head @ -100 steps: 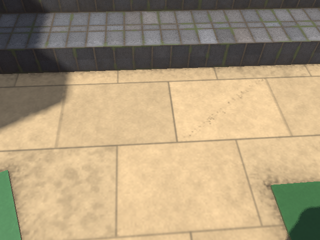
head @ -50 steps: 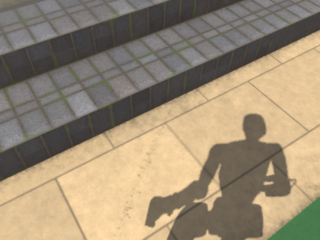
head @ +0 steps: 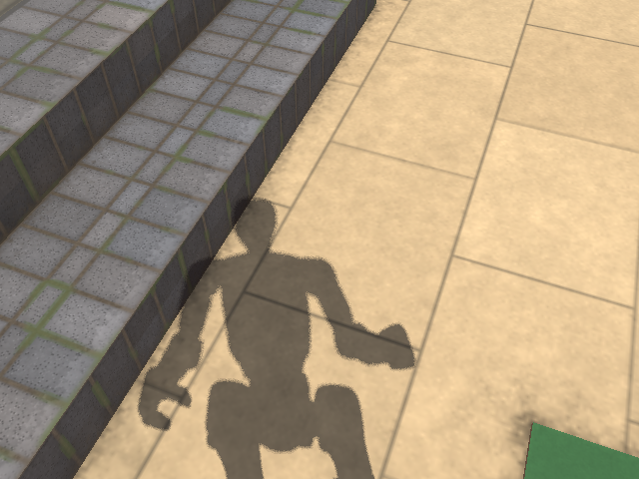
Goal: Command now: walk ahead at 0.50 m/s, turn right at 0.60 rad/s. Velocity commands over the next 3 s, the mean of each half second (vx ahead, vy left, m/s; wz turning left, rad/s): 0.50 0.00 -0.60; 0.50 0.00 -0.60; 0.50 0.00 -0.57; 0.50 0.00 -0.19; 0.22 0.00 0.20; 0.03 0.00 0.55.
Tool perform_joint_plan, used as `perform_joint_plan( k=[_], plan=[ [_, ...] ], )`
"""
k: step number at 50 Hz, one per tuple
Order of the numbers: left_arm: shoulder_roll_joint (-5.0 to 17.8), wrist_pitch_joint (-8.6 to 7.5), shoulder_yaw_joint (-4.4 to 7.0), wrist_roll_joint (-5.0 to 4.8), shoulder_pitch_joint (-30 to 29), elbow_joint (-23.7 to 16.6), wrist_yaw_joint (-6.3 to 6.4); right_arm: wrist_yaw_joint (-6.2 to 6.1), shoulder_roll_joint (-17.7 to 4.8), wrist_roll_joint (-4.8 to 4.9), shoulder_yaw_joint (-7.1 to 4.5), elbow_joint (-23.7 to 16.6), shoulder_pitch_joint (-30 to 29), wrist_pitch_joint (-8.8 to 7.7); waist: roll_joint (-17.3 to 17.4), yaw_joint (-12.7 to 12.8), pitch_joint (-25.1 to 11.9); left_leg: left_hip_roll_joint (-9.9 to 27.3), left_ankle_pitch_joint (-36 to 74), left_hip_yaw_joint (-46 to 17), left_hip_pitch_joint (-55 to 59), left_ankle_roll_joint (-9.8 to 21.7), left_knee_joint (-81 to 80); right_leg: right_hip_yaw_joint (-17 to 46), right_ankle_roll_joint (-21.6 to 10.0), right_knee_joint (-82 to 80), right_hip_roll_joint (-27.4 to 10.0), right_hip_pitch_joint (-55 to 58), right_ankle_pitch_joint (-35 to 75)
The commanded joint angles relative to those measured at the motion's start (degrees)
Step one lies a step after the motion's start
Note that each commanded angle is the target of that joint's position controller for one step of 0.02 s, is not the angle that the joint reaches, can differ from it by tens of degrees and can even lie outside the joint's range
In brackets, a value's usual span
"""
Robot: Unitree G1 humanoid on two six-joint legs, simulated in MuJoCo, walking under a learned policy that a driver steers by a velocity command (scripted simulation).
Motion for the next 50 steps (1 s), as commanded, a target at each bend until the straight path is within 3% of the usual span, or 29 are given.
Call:
perform_joint_plan(
  k=[1, 3, 6, 10, 14, 17, 18, 19, 20, 21, 22, 23, 24, 25, 26, 28, 31, 34, 37, 41, 43, 44, 45, 46, 47, 48, 49, 50],
  plan=[
    [5.5, -0.57, 1.92, -0.2, -2.3, -5.6, -0.36, -0.6, -5.6, -0.23, -1.6, -1.4, 3.2, -0.45, 8.3, -2.4, -1.3, 16.2, -0.4, -17.3, 13.9, 8.1, -16.2, 1.3, 0.5, 0.4, -7.1, -15.5, 5.0],
    [3.5, -0.02, 1.44, -0.18, -3.6, -6.5, -0.54, -0.62, -6.4, 0.32, -1.94, -0.3, 3.7, -0.91, 7.9, -2.3, -0.4, 16.5, 3.6, -12.9, 12.7, 9.2, -18.1, 0.2, 0.8, -2.5, -8.0, -16.7, 6.1],
    [2.6, -0.02, 0.96, 0.25, -6.8, -7.9, -0.93, -0.71, -8.5, 0.32, -2.68, 1.1, 4.6, -0.89, 6.2, -2.7, 0.1, 17.3, 9.9, -7.7, 14.4, 10.2, -19.5, -0.3, 1.5, -9.4, -8.7, -19.4, 11.9],
    [1.6, -0.9, 0.34, 0.2, -12.8, -9.0, -2.44, -1.06, -10.1, 0.56, -2.91, 2.2, 5.0, -0.06, 5.4, -4.7, 1.4, 15.5, 14.4, 1.2, 15.3, 8.2, -19.7, -4.0, 0.9, -22.3, -7.8, -16.1, 22.9],
    [1.7, -0.91, 0.21, -0.06, -18.3, -11.4, -3.79, -1.23, -12.1, 1.74, -3.45, 3.9, 7.9, 1.11, 5.4, -5.9, 3.2, 17.3, 17.3, 4.8, 20.2, 6.8, -18.2, -7.0, -1.0, -29.9, -6.6, -14.4, 21.8],
    [4.7, -0.43, 1.76, 0.48, -15.0, -11.6, -4.09, -1.55, -14.6, 2.64, -4.23, 4.0, 7.6, 2.22, 7.4, -2.1, -0.4, 17.7, 41.4, 8.1, 23.7, 5.1, -8.0, -11.2, -4.5, -31.9, -1.9, -5.9, 13.5],
    [6.7, -0.18, 3.03, 0.48, -8.4, -10.1, -3.9, -1.72, -15.0, 2.94, -4.3, 3.8, 6.9, 2.69, 7.1, 2.0, -4.0, 16.7, 47.6, 9.7, 22.3, 4.1, 1.4, -12.6, -6.2, -33.9, 0.7, 3.0, 13.5],
    [10.1, 0.25, 5.02, 0.25, 1.9, -7.1, -3.11, -1.97, -13.4, 2.65, -3.63, 3.4, 7.0, 2.79, 5.2, 7.1, -9.1, 14.5, 43.7, 10.9, 14.5, 2.1, 14.9, -11.3, -8.6, -36.5, 2.3, 18.6, 16.2],
    [15.7, 0.74, 6.4, -0.34, 7.1, -5.8, -1.84, -1.82, -7.4, -0.12, -1.64, 1.5, 9.6, 2.45, -7.3, 6.1, -13.6, 9.4, 6.4, 11.0, -5.7, -1.0, 35.2, 9.2, -14.0, -37.5, -9.9, 36.9, 14.4],
    [18.1, -0.41, 5.96, -0.35, 4.6, -8.3, -2.26, -1.25, -4.6, -0.12, -0.02, -1.5, 10.5, 0.58, -13.9, 2.4, -22.7, -0.7, -25.1, -1.2, -21.6, -2.5, 50.0, 41.2, -24.0, -48.0, -20.5, 46.3, 0.5],
    [12.5, -1.47, 4.36, 0.02, 4.1, -8.3, -2.78, -0.56, -10.5, 2.06, -1.41, -2.3, 3.8, -0.91, -5.6, 6.0, -19.2, 2.7, -20.8, -7.6, -27.8, -1.6, 51.9, 37.6, -20.7, -51.7, -19.7, 44.2, -1.2],
    [10.5, -2.19, 3.62, 0.35, 2.3, -7.7, -2.82, -0.26, -10.6, 2.99, -1.3, -3.3, 1.2, -1.86, -4.4, 4.7, -11.6, 4.7, -15.6, -6.7, -28.8, -0.4, 48.3, 29.6, -18.5, -52.0, -17.7, 36.7, 2.6],
    [9.2, -2.47, 3.14, 0.37, -1.5, -7.8, -2.78, -0.71, -9.8, 1.8, -1.19, -2.6, 1.4, -2.19, 0.6, 1.8, -7.7, 7.1, -11.3, -6.8, -25.4, -0.5, 43.3, 23.7, -16.5, -51.9, -15.1, 28.4, 8.7],
    [7.6, -2.57, 2.58, 0.7, -4.6, -8.4, -2.62, -0.98, -10.3, 0.54, -1.57, -2.1, 1.9, -1.95, 0.2, -0.2, -5.6, 8.4, -8.7, -7.0, -21.6, -1.0, 38.8, 19.4, -15.6, -52.5, -13.2, 22.3, 15.1],
    [7.0, -2.56, 2.24, 1.31, -6.2, -9.1, -2.35, -0.83, -10.3, 0.25, -1.73, -1.8, 2.9, -1.33, -1.3, -1.8, -4.9, 9.0, -6.9, -7.2, -18.5, -1.6, 37.4, 17.7, -15.5, -53.7, -12.0, 18.3, 18.7],
    [7.2, -2.83, 2.27, 1.16, -6.6, -8.6, -1.76, -0.75, -9.0, -0.24, -1.56, -1.5, 3.4, -0.27, -1.0, -2.6, -4.3, 8.6, -5.2, -6.1, -16.4, -3.4, 33.5, 14.8, -16.2, -55.0, -11.0, 13.9, 24.8],
    [8.6, -2.8, 2.63, 0.98, -4.0, -6.9, -0.58, -0.86, -6.9, -0.5, -0.88, -3.1, -2.0, 0.49, -0.6, -1.1, -1.8, 7.0, 3.3, -5.2, -17.3, -5.5, 23.2, 10.8, -15.2, -55.4, -8.7, 10.4, 26.5],
    [8.9, -2.33, 2.72, 0.61, -1.7, -5.4, 0.01, -0.37, -5.3, -0.11, -0.16, -4.6, -8.5, 0.17, -1.9, 1.5, -0.6, 4.3, 13.4, -5.1, -13.5, -5.8, 10.5, 8.9, -12.5, -54.6, -6.2, 8.3, 21.1],
    [9.2, -2.08, 2.89, 0.14, 1.2, -3.6, 0.15, 0.34, -5.8, 0.68, -0.21, -6.1, -12.6, -0.46, -2.3, 3.0, 0.1, 2.7, 16.5, -5.8, -10.5, -5.0, 4.4, 11.8, -11.6, -52.8, -7.3, 9.1, 17.6],
    [8.6, -1.32, 2.92, -0.02, 1.7, -2.5, 0.49, 0.85, -8.2, 0.96, -1.31, -6.2, -11.0, -1.26, -4.6, 1.5, -0.4, 2.1, 8.5, -7.3, -7.6, -2.5, 0.6, 17.9, -10.2, -46.0, -9.5, 15.2, 18.2],
    [6.8, -0.97, 2.36, 0.18, 0.6, -2.8, 0.35, 0.3, -9.9, 0.61, -2.53, -4.3, -2.7, -1.72, -5.2, -2.9, -3.8, 2.0, 7.0, -5.6, 4.2, 0.3, -2.6, 17.3, -8.0, -38.6, -6.7, 14.3, 23.5],
    [3.5, -1.07, 1.11, 0.86, 0.6, -3.6, 0.1, -0.13, -12.5, -0.35, -3.36, -3.5, 5.2, -2.01, -1.2, -6.5, -11.5, 9.5, 5.4, -12.2, 18.7, 3.7, -1.0, 13.6, -5.9, -24.5, -3.4, 8.7, 19.5],
    [-0.3, -1.46, -0.03, -0.38, 8.4, -4.8, 0.17, -0.26, -17.3, -1.21, -4.52, -2.1, 11.8, -1.39, 15.7, -4.3, -20.4, 23.5, -5.2, -37.1, 39.6, 13.1, -4.8, 5.2, -1.1, -4.2, 5.5, -11.2, -5.1],
    [4.6, -1.75, 0.43, -1.09, 9.5, -4.3, 0.36, 0.25, -13.5, 0.59, -3.88, -1.6, 12.3, -1.01, 18.2, -4.5, -19.8, 27.0, -19.8, -49.9, 40.1, 14.5, -9.7, 5.3, -0.1, 5.5, 1.7, -20.4, -10.2],
    [8.7, -1.52, 1.6, -1.05, 3.4, -4.2, 0.34, -0.08, -9.2, 0.77, -2.73, -2.5, 9.4, -0.69, 11.3, -6.1, -11.5, 24.3, -21.7, -41.5, 33.2, 11.8, -11.3, 5.2, 0.5, 8.2, -0.8, -22.9, -4.9],
    [9.2, -1.24, 1.83, -0.38, -1.0, -5.0, 0.41, -0.35, -7.9, 0.22, -2.21, -2.8, 6.5, -0.19, 7.2, -5.7, -6.5, 21.7, -15.1, -32.5, 26.0, 9.7, -11.7, 2.7, 0.7, 7.4, -2.9, -21.5, -0.5],
    [8.4, -1.26, 1.94, 0.29, -3.6, -5.7, 0.29, -0.49, -6.8, -0.12, -1.82, -2.3, 4.7, 0.06, 6.1, -4.8, -2.7, 19.2, -7.8, -26.3, 19.9, 9.1, -12.9, 2.3, 0.8, 4.6, -4.4, -20.2, 2.3],
    [7.3, -1.06, 2.05, 0.28, -3.8, -5.8, -0.02, -0.69, -5.8, -0.54, -1.42, -1.9, 3.9, -0.07, 7.2, -3.5, -1.4, 17.3, -3.0, -21.3, 16.2, 8.2, -14.2, 2.2, 0.6, 2.3, -6.0, -17.8, 4.3]
  ],
)
Next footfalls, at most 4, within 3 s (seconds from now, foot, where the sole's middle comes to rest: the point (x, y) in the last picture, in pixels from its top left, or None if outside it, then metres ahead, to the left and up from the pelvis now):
0.38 right None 0.34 -0.18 -0.77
0.88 left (386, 386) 0.69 -0.10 -0.77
1.40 right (556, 376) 0.72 -0.49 -0.77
1.92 left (579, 252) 1.08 -0.63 -0.77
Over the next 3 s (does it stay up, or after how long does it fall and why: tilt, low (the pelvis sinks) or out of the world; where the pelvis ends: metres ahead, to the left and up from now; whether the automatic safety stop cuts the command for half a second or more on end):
stays up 1.05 -0.73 0.01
